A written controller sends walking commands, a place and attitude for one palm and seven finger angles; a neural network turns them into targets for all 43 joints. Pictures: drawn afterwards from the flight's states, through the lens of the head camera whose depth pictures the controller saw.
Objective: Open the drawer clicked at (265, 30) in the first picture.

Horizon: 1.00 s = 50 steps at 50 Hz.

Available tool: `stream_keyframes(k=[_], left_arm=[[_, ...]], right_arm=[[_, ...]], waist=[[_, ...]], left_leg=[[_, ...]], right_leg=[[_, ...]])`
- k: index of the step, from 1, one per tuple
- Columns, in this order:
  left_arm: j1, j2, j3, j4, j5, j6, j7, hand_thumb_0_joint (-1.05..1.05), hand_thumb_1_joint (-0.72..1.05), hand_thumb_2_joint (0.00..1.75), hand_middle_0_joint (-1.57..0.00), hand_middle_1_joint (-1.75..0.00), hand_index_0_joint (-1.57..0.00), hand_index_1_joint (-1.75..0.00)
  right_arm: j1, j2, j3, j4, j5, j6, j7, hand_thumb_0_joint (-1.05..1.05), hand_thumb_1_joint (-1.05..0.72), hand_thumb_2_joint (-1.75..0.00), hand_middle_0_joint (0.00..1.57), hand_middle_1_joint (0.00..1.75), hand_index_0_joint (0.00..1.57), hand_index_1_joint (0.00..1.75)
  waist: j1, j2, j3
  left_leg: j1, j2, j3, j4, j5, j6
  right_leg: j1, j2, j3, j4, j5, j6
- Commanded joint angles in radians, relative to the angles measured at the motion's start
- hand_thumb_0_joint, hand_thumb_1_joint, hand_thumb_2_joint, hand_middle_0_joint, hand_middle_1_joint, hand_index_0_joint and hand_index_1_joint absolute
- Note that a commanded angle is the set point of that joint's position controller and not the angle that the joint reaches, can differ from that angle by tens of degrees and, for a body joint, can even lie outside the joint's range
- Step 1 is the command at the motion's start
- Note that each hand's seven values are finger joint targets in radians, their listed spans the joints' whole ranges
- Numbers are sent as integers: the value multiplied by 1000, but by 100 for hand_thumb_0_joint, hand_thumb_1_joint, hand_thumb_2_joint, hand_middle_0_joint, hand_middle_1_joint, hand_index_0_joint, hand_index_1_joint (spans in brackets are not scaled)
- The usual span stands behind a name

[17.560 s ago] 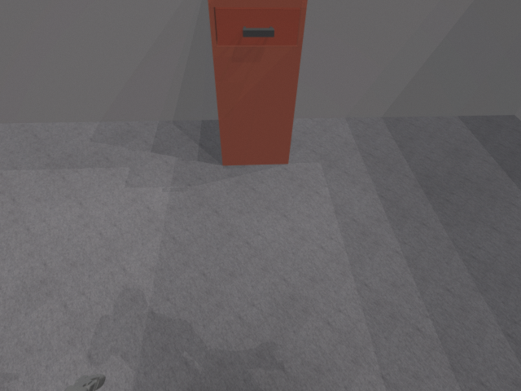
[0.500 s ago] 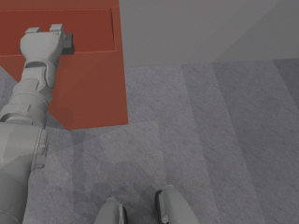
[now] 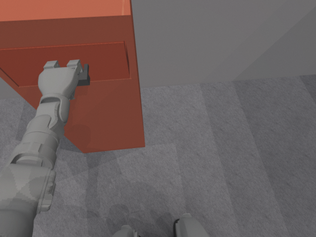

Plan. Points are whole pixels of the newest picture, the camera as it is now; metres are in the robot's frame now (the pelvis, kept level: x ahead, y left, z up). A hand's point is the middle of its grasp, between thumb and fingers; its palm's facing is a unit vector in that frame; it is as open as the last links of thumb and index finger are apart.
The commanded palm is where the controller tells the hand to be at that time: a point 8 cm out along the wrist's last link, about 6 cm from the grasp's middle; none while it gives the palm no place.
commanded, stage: pull the drawer open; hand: left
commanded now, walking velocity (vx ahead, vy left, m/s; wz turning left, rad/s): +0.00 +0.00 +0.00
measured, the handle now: (65, 74) +0.54 +0.22 +0.03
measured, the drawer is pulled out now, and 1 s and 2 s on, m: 0.00 0.01 0.01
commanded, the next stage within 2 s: none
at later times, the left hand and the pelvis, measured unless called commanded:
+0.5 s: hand (69, 92) +0.50 +0.21 +0.01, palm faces -0.06 -0.01 -1.00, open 5.9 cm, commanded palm +0.47 +0.21 +0.05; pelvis -0.02 -0.01 -0.01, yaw +2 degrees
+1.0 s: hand (68, 97) +0.48 +0.21 +0.01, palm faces -0.02 -0.04 -1.00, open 5.8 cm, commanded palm +0.44 +0.20 +0.05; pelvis +0.01 +0.01 +0.00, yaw +0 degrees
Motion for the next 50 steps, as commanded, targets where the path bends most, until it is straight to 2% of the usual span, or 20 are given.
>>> stream_keyframes(k=[1, 2, 5, 7, 10, 12, 13, 18, 23, 25, 26, 28, 32, 35, 36, 41, 43, 46, 49, 50], left_arm=[[-156, 174, 52, -128, -2, -2, 20, 0, 90, 90, -40, -135, -40, -135], [-136, 174, 62, -149, -2, -2, 24, 0, 90, 90, -40, -135, -40, -135], [-473, 178, 2, -98, 38, 23, 62, 0, 90, 90, -40, -135, -40, -135], [-514, 240, 48, -75, 49, 42, 79, 0, 90, 90, -40, -135, -40, -135], [-563, 196, 15, -69, 44, 61, 82, 0, 90, 90, -40, -135, -40, -135], [-610, 206, 21, -74, 39, 74, 80, 0, 90, 90, -40, -135, -40, -135], [-604, 176, -4, -50, 34, 83, 77, 0, 90, 90, -40, -135, -40, -135], [-620, 222, 11, -6, 20, 81, 52, 0, 90, 90, -40, -135, -40, -135], [-512, 258, 41, -16, 11, 39, 21, 0, 90, 90, -40, -135, -40, -135], [-495, 215, 13, -34, 7, 18, 11, 0, 90, 90, -40, -135, -40, -135], [-449, 246, 44, -35, 9, 8, 10, 0, 90, 90, -40, -135, -40, -135], [-396, 245, 52, -56, 7, -13, 8, 0, 90, 90, -40, -135, -40, -135], [-305, 243, 80, -91, -1, -36, 16, 0, 90, 90, -40, -135, -40, -135], [-292, 187, 41, -101, 9, -31, 35, 0, 90, 90, -40, -135, -40, -135], [-283, 216, 70, -111, 9, -28, 43, 0, 90, 90, -40, -135, -40, -135], [-234, 183, 62, -133, 17, 0, 63, 0, 90, 90, -40, -135, -40, -135], [-217, 165, 57, -165, 18, 8, 69, 0, 90, 90, -40, -135, -40, -135], [-181, 122, 37, -201, 10, 27, 67, 0, 90, 90, -40, -135, -40, -135], [-178, 80, 8, -210, 8, 43, 61, 0, 90, 90, -40, -135, -40, -135], [-149, 75, 8, -211, 14, 48, 60, 0, 90, 90, -40, -135, -40, -135]], right_arm=[[132, -167, -79, -48, -2, -2, -5, 0, -90, -90, 20, 30, 20, 30], [128, -165, -83, -49, -2, 2, -1, 0, -90, -90, 20, 30, 20, 30], [152, -171, -84, 2, -7, -2, -8, 0, -90, -90, 20, 30, 20, 30], [158, -178, -85, 15, -15, -4, -10, 0, -90, -90, 20, 30, 20, 30], [175, -168, -86, 11, -22, -7, -6, 0, -90, -90, 20, 30, 20, 30], [179, -168, -87, 16, -26, -1, -3, 0, -90, -90, 20, 30, 20, 30], [177, -164, -86, 12, -25, 1, -2, 0, -90, -90, 20, 30, 20, 30], [155, -167, -67, -6, -19, 1, -12, 0, -90, -90, 20, 30, 20, 30], [134, -168, -56, -32, -15, -7, -13, 0, -90, -90, 20, 30, 20, 30], [131, -163, -58, -41, -12, -15, -15, 0, -90, -90, 20, 30, 20, 30], [134, -167, -59, -41, -11, -16, -15, 0, -90, -90, 20, 30, 20, 30], [131, -168, -61, -45, -13, -18, -14, 0, -90, -90, 20, 30, 20, 30], [128, -172, -71, -36, -13, -23, -10, 0, -90, -90, 20, 30, 20, 30], [133, -171, -79, -24, -11, -27, -7, 0, -90, -90, 20, 30, 20, 30], [136, -176, -82, -17, -11, -27, -4, 0, -90, -90, 20, 30, 20, 30], [135, -173, -91, -10, -9, -24, 5, 0, -90, -90, 20, 30, 20, 30], [135, -170, -95, -11, -12, -22, 9, 0, -90, -90, 20, 30, 20, 30], [127, -164, -97, -22, -7, -17, 19, 0, -90, -90, 20, 30, 20, 30], [119, -160, -98, -27, -4, -12, 21, 0, -90, -90, 20, 30, 20, 30], [114, -158, -99, -30, -4, -11, 20, 0, -90, -90, 20, 30, 20, 30]], waist=[[38, -48, -410], [50, -41, -433], [-62, -20, -339], [-58, -17, -369], [-71, 47, -455], [-76, 57, -501], [-85, 64, -501], [-85, 23, -480], [-35, 52, -484], [-38, 41, -455], [-18, 24, -460], [-2, 41, -481], [21, -2, -487], [10, -4, -428], [20, -6, -430], [33, -8, -443], [38, 15, -477], [44, 31, -468], [30, 8, -420], [39, -3, -422]], left_leg=[[229, -24, -35, -74, 578, 1], [250, -23, -37, -69, 636, 0], [227, -20, -56, -36, 590, -5], [226, -24, -58, -19, 615, -5], [295, -23, -69, 1, 714, -13], [329, -23, -80, 14, 764, -17], [329, -26, -76, 13, 729, -15], [228, -45, -62, -15, 510, -1], [194, -48, -52, -43, 403, 1], [181, -44, -51, -51, 365, 3], [178, -43, -53, -56, 366, 2], [185, -40, -50, -57, 374, 2], [184, -34, -49, -63, 400, 1], [188, -27, -48, -74, 403, 0], [197, -25, -50, -76, 411, -2], [248, -18, -51, -82, 517, -8], [311, -8, -60, -72, 634, -12], [358, -1, -65, -73, 724, -19], [374, 6, -71, -75, 766, -19], [375, 5, -71, -74, 784, -18]], right_leg=[[359, 46, -37, -38, 426, -46], [370, 45, -34, -35, 454, -48], [222, 46, -42, -25, 399, -40], [218, 45, -38, -9, 409, -43], [210, 43, -40, 4, 436, -39], [208, 45, -40, 11, 448, -38], [210, 46, -40, 0, 431, -36], [276, 43, -30, -20, 379, -36], [313, 42, -26, -30, 309, -43], [301, 44, -29, -38, 276, -44], [313, 45, -29, -37, 272, -46], [320, 46, -27, -34, 276, -48], [343, 48, -26, -31, 301, -51], [303, 51, -35, -40, 284, -50], [302, 50, -36, -39, 281, -50], [314, 52, -42, -36, 335, -51], [306, 51, -46, -29, 371, -49], [306, 52, -53, -36, 399, -47], [289, 53, -56, -44, 412, -44], [300, 51, -57, -43, 418, -44]])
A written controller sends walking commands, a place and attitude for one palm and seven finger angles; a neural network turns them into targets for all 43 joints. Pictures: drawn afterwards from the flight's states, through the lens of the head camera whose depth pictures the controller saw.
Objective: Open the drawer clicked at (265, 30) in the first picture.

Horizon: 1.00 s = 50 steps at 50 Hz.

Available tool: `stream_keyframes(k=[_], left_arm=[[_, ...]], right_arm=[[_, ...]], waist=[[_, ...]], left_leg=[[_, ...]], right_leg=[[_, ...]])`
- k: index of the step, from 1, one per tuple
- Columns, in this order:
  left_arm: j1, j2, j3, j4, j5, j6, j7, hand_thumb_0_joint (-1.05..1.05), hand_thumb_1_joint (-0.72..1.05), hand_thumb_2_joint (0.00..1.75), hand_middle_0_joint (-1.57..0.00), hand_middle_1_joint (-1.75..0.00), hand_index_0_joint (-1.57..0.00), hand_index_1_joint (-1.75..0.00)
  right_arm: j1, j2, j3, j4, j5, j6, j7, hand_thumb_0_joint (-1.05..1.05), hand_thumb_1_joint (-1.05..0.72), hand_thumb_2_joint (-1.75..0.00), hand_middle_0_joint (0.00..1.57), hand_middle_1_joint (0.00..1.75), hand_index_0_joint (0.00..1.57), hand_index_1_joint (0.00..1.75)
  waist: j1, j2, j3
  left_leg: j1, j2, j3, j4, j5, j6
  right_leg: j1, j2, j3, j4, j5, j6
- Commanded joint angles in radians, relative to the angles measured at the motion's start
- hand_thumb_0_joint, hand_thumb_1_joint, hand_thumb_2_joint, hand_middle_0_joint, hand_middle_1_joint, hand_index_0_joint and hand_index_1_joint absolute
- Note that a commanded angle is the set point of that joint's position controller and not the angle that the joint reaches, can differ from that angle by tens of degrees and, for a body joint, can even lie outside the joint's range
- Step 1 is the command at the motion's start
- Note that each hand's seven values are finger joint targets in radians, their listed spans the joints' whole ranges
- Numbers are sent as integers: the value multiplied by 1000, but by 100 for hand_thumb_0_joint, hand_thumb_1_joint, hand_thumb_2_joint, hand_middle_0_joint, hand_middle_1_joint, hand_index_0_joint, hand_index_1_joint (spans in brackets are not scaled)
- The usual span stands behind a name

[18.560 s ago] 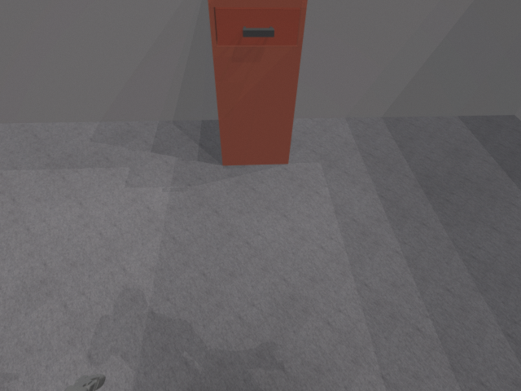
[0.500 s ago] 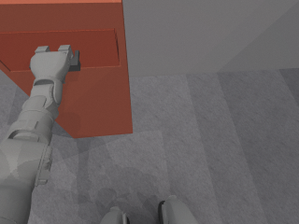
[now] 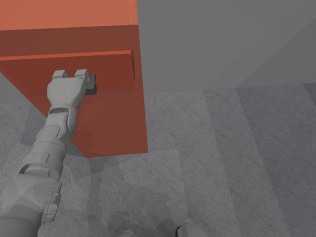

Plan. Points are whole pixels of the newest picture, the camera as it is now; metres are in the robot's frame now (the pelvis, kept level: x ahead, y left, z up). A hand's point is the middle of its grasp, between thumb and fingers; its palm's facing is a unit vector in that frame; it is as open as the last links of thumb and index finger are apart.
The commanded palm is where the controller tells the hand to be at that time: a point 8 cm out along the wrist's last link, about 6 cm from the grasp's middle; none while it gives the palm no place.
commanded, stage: pull the drawer open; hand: left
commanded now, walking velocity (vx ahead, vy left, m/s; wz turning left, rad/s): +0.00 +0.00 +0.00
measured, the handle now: (73, 83) +0.52 +0.22 +0.03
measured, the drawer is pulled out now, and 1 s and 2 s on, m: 0.01 0.01 0.00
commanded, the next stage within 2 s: none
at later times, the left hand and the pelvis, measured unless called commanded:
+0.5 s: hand (75, 100) +0.48 +0.21 +0.00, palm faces -0.03 +0.01 -1.00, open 5.8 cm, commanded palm +0.47 +0.20 +0.05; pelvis -0.01 -0.02 -0.01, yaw +3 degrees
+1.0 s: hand (76, 100) +0.48 +0.21 +0.01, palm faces -0.05 +0.00 -1.00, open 5.9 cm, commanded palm +0.47 +0.21 +0.05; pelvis -0.05 -0.02 -0.02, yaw +2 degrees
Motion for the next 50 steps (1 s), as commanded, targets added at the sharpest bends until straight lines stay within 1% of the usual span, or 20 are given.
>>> stream_keyframes(k=[1, 2, 3, 7, 8, 10, 11, 14, 18, 19, 20, 23, 27, 33, 37, 39, 40, 43, 47, 50], left_arm=[[-242, 116, 8, -179, -12, 17, 18, 0, 90, 90, -40, -135, -40, -135], [-228, 126, 19, -189, -12, 22, 16, 0, 90, 90, -40, -135, -40, -135], [-174, 81, -11, -172, -10, 30, 13, 0, 90, 90, -40, -135, -40, -135], [-87, 99, 15, -291, -26, 41, 4, 0, 90, 90, -40, -135, -40, -135], [-45, 76, -3, -274, -24, 49, 1, 0, 90, 90, -40, -135, -40, -135], [-348, 119, -18, -209, 1, 41, 10, 0, 90, 90, -40, -135, -40, -135], [-488, 162, -6, -198, 14, 31, 20, 0, 90, 90, -40, -135, -40, -135], [-469, 180, 11, -94, 38, 45, 34, 0, 90, 90, -40, -135, -40, -135], [-560, 182, 1, -63, 20, 39, 24, 0, 90, 90, -40, -135, -40, -135], [-565, 219, 27, -45, 18, 43, 20, 0, 90, 90, -40, -135, -40, -135], [-579, 175, -15, -26, 20, 45, 15, 0, 90, 90, -40, -135, -40, -135], [-632, 208, 4, -12, 16, 35, 14, 0, 90, 90, -40, -135, -40, -135], [-663, 261, 23, 29, 13, 23, 6, 0, 90, 90, -40, -135, -40, -135], [-693, 303, 14, 70, 15, 3, -8, 0, 90, 90, -40, -135, -40, -135], [-738, 344, 34, 53, 16, -18, -12, 0, 90, 90, -40, -135, -40, -135], [-729, 363, 41, 80, 19, -19, -13, 0, 90, 90, -40, -135, -40, -135], [-733, 336, 18, 86, 20, -19, -14, 0, 90, 90, -40, -135, -40, -135], [-758, 384, 44, 83, 21, -21, -14, 0, 90, 90, -40, -135, -40, -135], [-768, 386, 45, 109, 18, -15, -16, 0, 90, 90, -40, -135, -40, -135], [-786, 378, 29, 102, 24, -12, -17, 0, 90, 90, -40, -135, -40, -135]], right_arm=[[146, -167, -66, -56, 5, -2, -6, 0, -90, -90, 20, 30, 20, 30], [140, -167, -67, -58, 5, 2, -5, 0, -90, -90, 20, 30, 20, 30], [135, -159, -65, -64, 5, 2, -4, 0, -90, -90, 20, 30, 20, 30], [107, -155, -66, -96, 7, 11, 2, 0, -90, -90, 20, 30, 20, 30], [100, -151, -63, -96, 7, 13, 0, 0, -90, -90, 20, 30, 20, 30], [112, -160, -57, -55, 4, 15, -17, 0, -90, -90, 20, 30, 20, 30], [129, -162, -57, -38, 3, 11, -23, 0, -90, -90, 20, 30, 20, 30], [138, -161, -56, -28, -5, 4, -29, 0, -90, -90, 20, 30, 20, 30], [157, -156, -55, -16, -14, 0, -34, 0, -90, -90, 20, 30, 20, 30], [162, -160, -52, -15, -13, 1, -36, 0, -90, -90, 20, 30, 20, 30], [159, -155, -51, -22, -12, 0, -37, 0, -90, -90, 20, 30, 20, 30], [171, -162, -49, -20, -11, -8, -39, 0, -90, -90, 20, 30, 20, 30], [171, -170, -39, -20, -8, -18, -45, 0, -90, -90, 20, 30, 20, 30], [184, -180, -26, -27, -2, -39, -53, 0, -90, -90, 20, 30, 20, 30], [196, -188, -26, -21, -4, -54, -57, 0, -90, -90, 20, 30, 20, 30], [203, -193, -22, -17, -2, -59, -60, 0, -90, -90, 20, 30, 20, 30], [203, -190, -20, -20, -2, -65, -61, 0, -90, -90, 20, 30, 20, 30], [211, -199, -17, -16, -2, -70, -63, 0, -90, -90, 20, 30, 20, 30], [215, -204, -14, -14, -2, -78, -65, 0, -90, -90, 20, 30, 20, 30], [219, -203, -11, -19, 0, -81, -68, 0, -90, -90, 20, 30, 20, 30]], waist=[[16, 14, -414], [24, 21, -428], [26, 14, -411], [54, 14, -461], [51, -4, -425], [-27, -32, -321], [-55, -14, -312], [-40, 2, -337], [-58, 45, -457], [-55, 32, -453], [-69, 29, -449], [-85, 3, -467], [-92, -6, -430], [-98, 20, -395], [-101, 41, -436], [-101, 37, -423], [-105, 52, -400], [-104, 51, -415], [-115, 29, -407], [-117, 57, -415]], left_leg=[[357, 11, -75, -56, 807, -24], [373, 10, -77, -51, 838, -27], [373, 12, -75, -54, 849, -25], [380, 5, -68, -58, 901, -19], [369, 6, -65, -63, 896, -17], [310, 0, -65, -59, 735, -17], [294, -2, -70, -50, 682, -19], [276, -16, -63, -39, 656, -20], [286, -24, -66, 7, 725, -21], [272, -24, -67, 7, 712, -21], [261, -29, -66, 7, 670, -19], [222, -34, -66, 8, 582, -10], [139, -43, -58, -5, 424, -1], [62, -46, -59, -20, 269, 7], [60, -44, -64, -13, 233, 9], [38, -42, -69, -15, 204, 9], [38, -41, -69, -20, 192, 8], [27, -39, -72, -18, 181, 10], [17, -37, -78, -14, 160, 12], [34, -36, -84, -13, 170, 9]], right_leg=[[253, 53, -61, -25, 430, -51], [255, 53, -60, -21, 437, -53], [258, 52, -63, -24, 442, -52], [343, 45, -47, -28, 522, -55], [345, 44, -51, -32, 530, -54], [259, 47, -58, -37, 451, -46], [217, 47, -55, -26, 419, -49], [203, 47, -50, -12, 395, -58], [219, 43, -39, 20, 457, -51], [222, 43, -40, 24, 454, -51], [215, 46, -41, 18, 434, -49], [230, 46, -37, 14, 412, -47], [234, 45, -28, 0, 334, -48], [198, 43, -21, -15, 194, -47], [178, 45, -20, -10, 147, -51], [160, 45, -20, -9, 116, -50], [140, 44, -25, -12, 99, -51], [139, 45, -23, -7, 85, -50], [112, 46, -27, -6, 60, -49], [87, 46, -33, 3, 62, -50]])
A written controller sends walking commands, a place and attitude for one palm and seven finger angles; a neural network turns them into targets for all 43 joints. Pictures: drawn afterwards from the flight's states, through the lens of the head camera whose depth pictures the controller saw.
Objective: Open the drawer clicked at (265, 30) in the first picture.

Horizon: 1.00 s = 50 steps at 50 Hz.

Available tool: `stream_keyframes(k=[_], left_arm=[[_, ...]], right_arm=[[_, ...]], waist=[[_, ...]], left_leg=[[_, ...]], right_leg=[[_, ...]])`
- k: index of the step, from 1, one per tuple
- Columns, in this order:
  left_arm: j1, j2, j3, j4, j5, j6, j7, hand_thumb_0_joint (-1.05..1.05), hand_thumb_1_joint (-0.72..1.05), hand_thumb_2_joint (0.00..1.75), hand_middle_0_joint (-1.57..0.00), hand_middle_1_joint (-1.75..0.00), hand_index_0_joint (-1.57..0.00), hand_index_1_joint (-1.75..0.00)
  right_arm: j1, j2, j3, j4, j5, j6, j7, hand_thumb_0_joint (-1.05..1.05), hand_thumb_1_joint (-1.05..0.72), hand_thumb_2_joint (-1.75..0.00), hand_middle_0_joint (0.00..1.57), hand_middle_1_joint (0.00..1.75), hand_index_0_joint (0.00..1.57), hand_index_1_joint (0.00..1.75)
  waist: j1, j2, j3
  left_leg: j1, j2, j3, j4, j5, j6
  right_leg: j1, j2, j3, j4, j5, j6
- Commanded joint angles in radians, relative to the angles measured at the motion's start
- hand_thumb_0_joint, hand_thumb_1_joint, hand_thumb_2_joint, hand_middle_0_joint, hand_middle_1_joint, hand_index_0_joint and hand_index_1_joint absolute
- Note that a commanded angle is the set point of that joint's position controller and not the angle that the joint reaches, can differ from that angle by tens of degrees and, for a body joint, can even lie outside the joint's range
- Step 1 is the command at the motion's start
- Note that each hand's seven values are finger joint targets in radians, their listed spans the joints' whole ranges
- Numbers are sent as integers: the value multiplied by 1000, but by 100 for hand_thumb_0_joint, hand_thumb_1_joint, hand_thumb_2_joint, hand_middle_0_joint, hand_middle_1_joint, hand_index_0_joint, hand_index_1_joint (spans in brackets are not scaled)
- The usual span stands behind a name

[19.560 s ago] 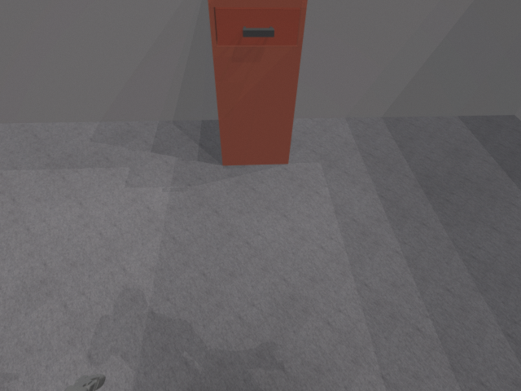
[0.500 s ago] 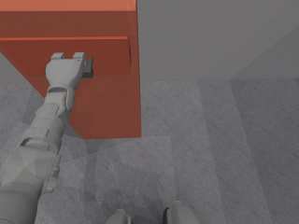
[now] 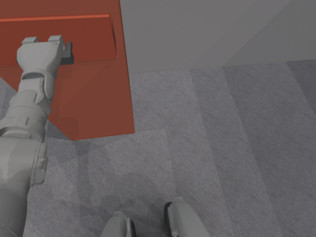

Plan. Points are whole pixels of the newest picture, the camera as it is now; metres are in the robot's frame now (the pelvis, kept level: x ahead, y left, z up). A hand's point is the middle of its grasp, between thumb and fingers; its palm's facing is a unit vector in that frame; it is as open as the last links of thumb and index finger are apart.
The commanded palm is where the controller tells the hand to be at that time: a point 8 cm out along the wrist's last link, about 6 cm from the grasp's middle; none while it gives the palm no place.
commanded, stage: pull the drawer open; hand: left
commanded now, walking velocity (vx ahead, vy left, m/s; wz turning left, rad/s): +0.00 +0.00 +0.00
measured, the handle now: (47, 52) +0.59 +0.21 +0.05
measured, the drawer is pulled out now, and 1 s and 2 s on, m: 0.01 0.00 0.00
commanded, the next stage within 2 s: open the thumb to release the handle in 1.14 s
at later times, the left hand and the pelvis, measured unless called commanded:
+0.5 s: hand (51, 73) +0.54 +0.21 +0.03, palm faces -0.04 -0.03 -1.00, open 5.8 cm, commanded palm +0.50 +0.20 +0.07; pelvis +0.05 +0.01 +0.02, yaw -2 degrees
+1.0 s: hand (52, 70) +0.55 +0.21 +0.03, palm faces -0.06 +0.00 -1.00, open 6.0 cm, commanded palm +0.53 +0.20 +0.07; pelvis +0.03 +0.00 +0.01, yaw +0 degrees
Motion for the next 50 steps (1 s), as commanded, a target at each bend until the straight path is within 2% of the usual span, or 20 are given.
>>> stream_keyframes(k=[1, 7, 10, 11, 13, 15, 18, 21, 23, 25, 27, 28, 29, 32, 35, 38, 43, 47, 48, 50], left_arm=[[-468, 244, 39, -166, -6, 9, 17, 0, 90, 90, -40, -135, -40, -135], [-355, 177, 28, -207, -25, 6, 4, 0, 90, 90, -40, -135, -40, -135], [-286, 140, 15, -212, -37, 9, 0, 0, 90, 90, -40, -135, -40, -135], [-253, 171, 45, -216, -40, 11, -1, 0, 90, 90, -40, -135, -40, -135], [-198, 125, 27, -259, -42, 3, -3, 0, 90, 90, -40, -135, -40, -135], [-142, 60, -3, -275, -45, 2, -3, 0, 90, 90, -40, -135, -40, -135], [-64, 70, 24, -280, -49, 3, 3, 0, 90, 90, -40, -135, -40, -135], [28, 8, 3, -346, -55, 6, 8, 0, 90, 90, -40, -135, -40, -135], [93, 23, 29, -386, -58, 9, 10, 0, 90, 90, -40, -135, -40, -135], [151, -13, 11, -440, -59, 21, 14, 0, 90, 90, -40, -135, -40, -135], [-105, 17, -8, -399, -35, 26, 28, 0, 90, 90, -40, -135, -40, -135], [-233, 42, -14, -395, -20, 27, 41, 0, 90, 90, -40, -135, -40, -135], [-255, 52, -12, -323, -2, 41, 50, 0, 90, 90, -40, -135, -40, -135], [-280, 97, 30, -310, -3, 58, 60, 0, 90, 90, -40, -135, -40, -135], [-333, 41, -19, -298, -7, 70, 54, 0, 90, 90, -40, -135, -40, -135], [-377, 93, 5, -277, -13, 77, 47, 0, 90, 90, -40, -135, -40, -135], [-337, 92, -3, -208, -23, 74, 32, 0, 90, 90, -40, -135, -40, -135], [-296, 167, 44, -222, -31, 48, 7, 0, 90, 90, -40, -135, -40, -135], [-280, 134, 11, -208, -27, 43, 0, 0, 90, 90, -40, -135, -40, -135], [-254, 144, 25, -235, -31, 20, -6, 0, 90, 90, -40, -135, -40, -135]], right_arm=[[169, -182, -62, -41, 3, -16, -15, 0, -90, -90, 20, 30, 20, 30], [157, -172, -67, -61, 5, -10, -6, 0, -90, -90, 20, 30, 20, 30], [143, -167, -69, -67, 7, -4, -4, 0, -90, -90, 20, 30, 20, 30], [144, -171, -68, -65, 8, 0, -3, 0, -90, -90, 20, 30, 20, 30], [137, -161, -75, -77, 7, 6, -1, 0, -90, -90, 20, 30, 20, 30], [127, -154, -82, -77, 9, 10, 1, 0, -90, -90, 20, 30, 20, 30], [120, -157, -86, -71, 11, 22, 7, 0, -90, -90, 20, 30, 20, 30], [108, -147, -95, -88, 12, 32, 15, 0, -90, -90, 20, 30, 20, 30], [105, -146, -100, -87, 13, 41, 22, 0, -90, -90, 20, 30, 20, 30], [93, -140, -105, -101, 16, 50, 29, 0, -90, -90, 20, 30, 20, 30], [102, -148, -105, -54, 13, 56, 17, 0, -90, -90, 20, 30, 20, 30], [121, -152, -106, -41, 10, 53, 16, 0, -90, -90, 20, 30, 20, 30], [124, -151, -107, -22, 6, 51, 12, 0, -90, -90, 20, 30, 20, 30], [136, -155, -107, -17, -7, 51, 15, 0, -90, -90, 20, 30, 20, 30], [147, -141, -106, -22, -9, 53, 19, 0, -90, -90, 20, 30, 20, 30], [149, -147, -101, -28, -10, 59, 15, 0, -90, -90, 20, 30, 20, 30], [131, -145, -88, -45, -4, 57, 10, 0, -90, -90, 20, 30, 20, 30], [113, -154, -76, -66, 3, 54, 5, 0, -90, -90, 20, 30, 20, 30], [113, -148, -75, -72, 4, 49, 3, 0, -90, -90, 20, 30, 20, 30], [112, -151, -77, -74, 4, 41, 1, 0, -90, -90, 20, 30, 20, 30]], waist=[[-12, 67, -463], [21, 65, -518], [31, 37, -469], [48, 35, -470], [62, 41, -518], [65, 21, -484], [85, -5, -444], [104, -16, -468], [123, -10, -473], [132, -9, -472], [55, -30, -381], [25, 5, -361], [13, -6, -348], [30, 34, -438], [11, 78, -496], [-1, 52, -526], [0, 14, -482], [36, 33, -485], [29, 37, -468], [44, 44, -471]], left_leg=[[251, -28, -46, -135, 135, 20], [335, -21, -47, -141, 219, 13], [334, -18, -40, -150, 227, 14], [339, -17, -40, -156, 247, 12], [394, -15, -37, -154, 333, 9], [413, -10, -33, -156, 382, 8], [408, -10, -25, -162, 431, 7], [449, -8, -16, -168, 537, 8], [473, -3, -16, -168, 631, 5], [501, 0, -15, -170, 707, 5], [466, 1, -23, -154, 648, 4], [459, 2, -33, -150, 628, 0], [441, -4, -31, -135, 606, 1], [473, -10, -30, -115, 688, -5], [501, -13, -37, -94, 735, -9], [469, -22, -33, -89, 660, -1], [378, -38, -18, -115, 462, 10], [325, -43, -8, -141, 341, 13], [320, -42, -7, -145, 314, 15], [326, -37, -6, -151, 299, 15]], right_leg=[[273, 52, -5, -96, 24, -32], [297, 59, -15, -95, 73, -35], [311, 59, -17, -109, 85, -31], [332, 59, -17, -107, 103, -33], [359, 60, -18, -104, 163, -34], [359, 61, -22, -112, 195, -33], [386, 61, -20, -114, 238, -33], [444, 60, -20, -123, 315, -31], [472, 57, -16, -118, 375, -31], [498, 57, -14, -127, 421, -30], [411, 57, -18, -126, 391, -27], [362, 58, -18, -119, 366, -26], [336, 57, -18, -110, 347, -28], [357, 56, -13, -88, 395, -32], [353, 55, -12, -77, 415, -27], [385, 55, -5, -80, 412, -23], [421, 55, 0, -102, 346, -25], [460, 52, 9, -110, 272, -29], [447, 52, 9, -117, 249, -28], [441, 53, 7, -120, 224, -30]])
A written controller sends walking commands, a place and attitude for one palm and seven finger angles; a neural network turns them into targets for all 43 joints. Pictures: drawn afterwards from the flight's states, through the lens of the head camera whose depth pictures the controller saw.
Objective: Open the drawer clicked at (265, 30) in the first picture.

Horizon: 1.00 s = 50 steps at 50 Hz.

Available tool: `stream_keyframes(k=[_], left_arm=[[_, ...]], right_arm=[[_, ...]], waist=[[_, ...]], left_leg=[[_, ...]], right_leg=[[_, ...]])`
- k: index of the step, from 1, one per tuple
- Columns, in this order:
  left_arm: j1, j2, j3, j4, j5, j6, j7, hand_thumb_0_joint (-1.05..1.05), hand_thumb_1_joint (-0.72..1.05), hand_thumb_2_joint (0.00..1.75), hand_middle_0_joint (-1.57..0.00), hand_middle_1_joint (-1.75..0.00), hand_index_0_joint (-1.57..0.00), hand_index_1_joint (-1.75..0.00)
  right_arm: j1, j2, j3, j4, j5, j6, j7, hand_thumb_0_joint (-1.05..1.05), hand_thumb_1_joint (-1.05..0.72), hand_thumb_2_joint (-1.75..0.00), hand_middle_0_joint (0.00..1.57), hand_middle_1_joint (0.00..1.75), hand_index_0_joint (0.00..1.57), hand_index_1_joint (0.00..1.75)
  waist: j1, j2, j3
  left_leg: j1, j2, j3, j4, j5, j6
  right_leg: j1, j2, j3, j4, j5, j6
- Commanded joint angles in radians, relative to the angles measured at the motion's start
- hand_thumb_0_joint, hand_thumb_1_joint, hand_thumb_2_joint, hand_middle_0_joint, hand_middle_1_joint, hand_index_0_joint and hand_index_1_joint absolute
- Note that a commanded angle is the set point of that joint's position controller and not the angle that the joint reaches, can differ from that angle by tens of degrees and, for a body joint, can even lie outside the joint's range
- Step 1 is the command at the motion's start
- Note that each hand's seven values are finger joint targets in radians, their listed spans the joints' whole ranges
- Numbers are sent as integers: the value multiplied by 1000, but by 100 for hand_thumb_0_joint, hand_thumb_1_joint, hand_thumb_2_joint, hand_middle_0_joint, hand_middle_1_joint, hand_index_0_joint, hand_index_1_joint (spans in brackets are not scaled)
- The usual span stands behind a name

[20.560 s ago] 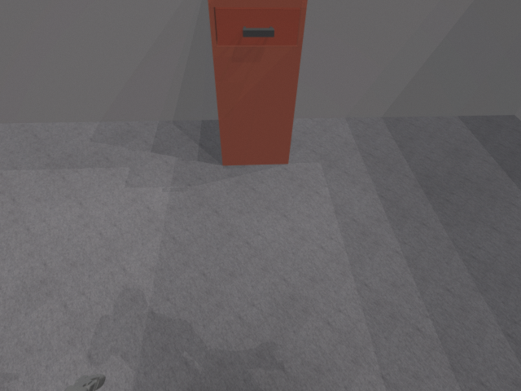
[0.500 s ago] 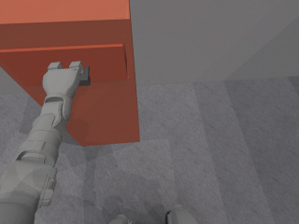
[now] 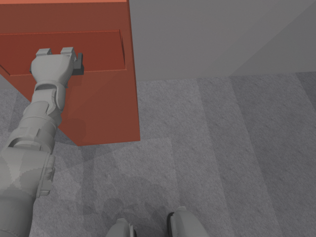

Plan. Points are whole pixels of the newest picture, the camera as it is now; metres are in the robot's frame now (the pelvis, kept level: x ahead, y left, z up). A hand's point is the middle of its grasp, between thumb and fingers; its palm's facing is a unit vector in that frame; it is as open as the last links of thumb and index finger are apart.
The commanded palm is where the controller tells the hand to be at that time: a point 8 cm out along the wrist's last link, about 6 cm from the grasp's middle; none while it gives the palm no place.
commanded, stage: pull the drawer open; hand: left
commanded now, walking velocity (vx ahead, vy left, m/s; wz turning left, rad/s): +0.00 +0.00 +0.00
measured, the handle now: (58, 63) +0.57 +0.22 +0.04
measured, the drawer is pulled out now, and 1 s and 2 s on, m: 0.00 0.00 0.00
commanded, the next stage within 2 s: open the thumb to release the handle in 0.14 s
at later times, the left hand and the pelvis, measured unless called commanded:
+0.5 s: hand (62, 81) +0.52 +0.21 +0.01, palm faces -0.03 -0.01 -1.00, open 7.1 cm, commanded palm +0.51 +0.21 +0.06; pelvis +0.00 +0.01 -0.01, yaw -1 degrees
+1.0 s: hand (63, 83) +0.51 +0.21 +0.02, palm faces -0.06 -0.02 -1.00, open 13.5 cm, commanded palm +0.50 +0.21 +0.07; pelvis +0.00 +0.01 +0.00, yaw -1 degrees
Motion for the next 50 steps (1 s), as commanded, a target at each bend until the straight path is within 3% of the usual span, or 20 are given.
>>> stream_keyframes(k=[1, 5, 8, 11, 12, 14, 16, 17, 20, 22, 23, 32, 33, 41, 42, 43, 44, 45, 48, 50], left_arm=[[-312, 219, 68, -160, -17, -20, -11, 0, 90, 90, -40, -135, -40, -135], [-240, 185, 54, -181, -24, -48, -18, 0, 90, 90, -40, -135, -40, -135], [-177, 205, 84, -199, -24, -59, -14, 0, 90, 90, -40, -135, -40, -135], [-120, 173, 79, -236, -28, -61, -7, 0, 90, 90, -40, -135, -40, -135], [-456, 258, 79, -201, -8, -58, 16, 0, 90, 90, -40, -135, -40, -135], [-437, 284, 95, -135, 12, -45, 34, 0, 76, 84, -39, -134, -39, -134], [-396, 297, 120, -129, 15, -32, 45, 0, 62, 78, -38, -132, -38, -132], [-419, 280, 114, -172, 11, -39, 47, 0, 55, 75, -38, -131, -38, -131], [-413, 227, 81, -150, 8, -21, 53, 0, 34, 66, -36, -129, -36, -129], [-435, 254, 97, -133, 4, -1, 50, 0, 20, 60, -35, -127, -35, -127], [-434, 231, 74, -123, 7, 5, 50, 0, 13, 57, -35, -127, -35, -127], [-464, 221, 63, -150, 7, -5, 30, 0, -50, 30, -30, -120, -30, -120], [-435, 223, 66, -143, 8, -8, 29, 0, -50, 30, -30, -120, -30, -120], [-432, 198, 55, -166, 6, -26, 33, 0, -50, 30, -30, -120, -30, -120], [-400, 184, 69, -323, -16, -43, 29, 0, -50, 30, -30, -120, -30, -120], [-369, 197, 78, -292, -9, -36, 31, 0, -50, 30, -30, -120, -30, -120], [-416, 211, 80, -305, -13, -36, 33, 0, -50, 30, -30, -120, -30, -120], [-394, 174, 54, -267, -12, -30, 28, 0, -50, 30, -30, -120, -30, -120], [-388, 228, 81, -189, -11, -15, 36, 0, -50, 30, -30, -120, -30, -120], [-431, 247, 85, -195, -6, -14, 46, 0, -50, 30, -30, -120, -30, -120]], right_arm=[[182, -167, -59, -41, 4, -14, -17, 0, -90, -90, 20, 30, 20, 30], [176, -166, -62, -43, 8, -23, -20, 0, -90, -90, 20, 30, 20, 30], [180, -171, -68, -36, 7, -24, -18, 0, -90, -90, 20, 30, 20, 30], [184, -170, -77, -35, 10, -23, -13, 0, -90, -90, 20, 30, 20, 30], [198, -188, -69, 14, 9, -27, -27, 0, -90, -90, 20, 30, 20, 30], [224, -191, -68, 28, 8, -38, -21, 0, -90, -90, 20, 30, 20, 30], [230, -196, -70, 21, -1, -37, -18, 0, -90, -90, 20, 30, 20, 30], [231, -194, -76, 17, -8, -38, -13, 0, -90, -90, 20, 30, 20, 30], [231, -181, -76, 17, -10, -36, -5, 0, -90, -90, 20, 30, 20, 30], [230, -188, -72, 18, -7, -28, -3, 0, -90, -90, 20, 30, 20, 30], [227, -184, -69, 8, -6, -29, -6, 0, -90, -90, 20, 30, 20, 30], [212, -177, -64, -14, -2, -30, -11, 0, -90, -90, 20, 30, 20, 30], [211, -177, -63, -15, -4, -30, -11, 0, -90, -90, 20, 30, 20, 30], [215, -175, -67, -10, -4, -35, -10, 0, -90, -90, 20, 30, 20, 30], [207, -167, -77, -40, -3, -35, -4, 0, -90, -90, 20, 30, 20, 30], [207, -166, -81, -30, -4, -32, -6, 0, -90, -90, 20, 30, 20, 30], [213, -170, -80, -20, -2, -30, -7, 0, -90, -90, 20, 30, 20, 30], [211, -161, -77, -15, -1, -30, -9, 0, -90, -90, 20, 30, 20, 30], [207, -175, -68, 7, 3, -23, -15, 0, -90, -90, 20, 30, 20, 30], [204, -177, -65, 6, 3, -26, -19, 0, -90, -90, 20, 30, 20, 30]], waist=[[15, 43, -485], [29, 24, -455], [52, 11, -473], [62, 6, -487], [-57, -29, -389], [-33, -7, -346], [-12, 18, -423], [-5, 77, -492], [-13, 82, -508], [-23, 46, -488], [-25, 37, -478], [-27, 48, -492], [-17, 72, -489], [-24, 52, -473], [31, 112, -602], [24, 105, -616], [10, 103, -604], [1, 71, -549], [-8, -2, -421], [-14, 1, -411]], left_leg=[[216, -41, 5, -92, 322, 27], [198, -34, 9, -105, 298, 26], [210, -30, 9, -110, 329, 26], [244, -25, 10, -115, 389, 21], [181, -15, -11, -80, 325, 28], [146, -24, -21, -84, 286, 28], [199, -25, -21, -79, 363, 22], [256, -24, -22, -66, 433, 16], [282, -20, -24, -47, 481, 11], [267, -20, -27, -52, 467, 12], [253, -23, -25, -56, 443, 15], [273, -25, -30, -62, 412, 17], [277, -24, -28, -61, 418, 16], [263, -21, -30, -60, 394, 16], [370, -22, -26, -84, 479, 10], [400, -18, -27, -81, 525, 9], [398, -16, -28, -78, 528, 9], [356, -20, -24, -79, 503, 14], [247, -27, -15, -110, 386, 22], [229, -33, -10, -115, 357, 27]], right_leg=[[355, 47, 17, -75, 262, -24], [350, 48, 14, -80, 238, -24], [369, 50, 14, -75, 259, -27], [376, 53, 8, -74, 298, -29], [249, 47, 12, -69, 247, -17], [214, 49, 6, -58, 179, -25], [231, 50, 1, -43, 225, -29], [226, 52, 2, -32, 260, -31], [217, 52, -7, -27, 280, -26], [223, 54, -7, -29, 281, -25], [230, 52, -6, -36, 269, -22], [229, 51, -5, -44, 248, -23], [224, 51, -5, -42, 249, -24], [215, 54, -6, -47, 233, -25], [303, 55, -5, -57, 282, -29], [312, 54, -4, -66, 306, -27], [305, 57, -2, -70, 318, -24], [307, 57, -5, -75, 315, -22], [318, 52, 2, -95, 276, -20], [320, 50, 8, -99, 263, -20]])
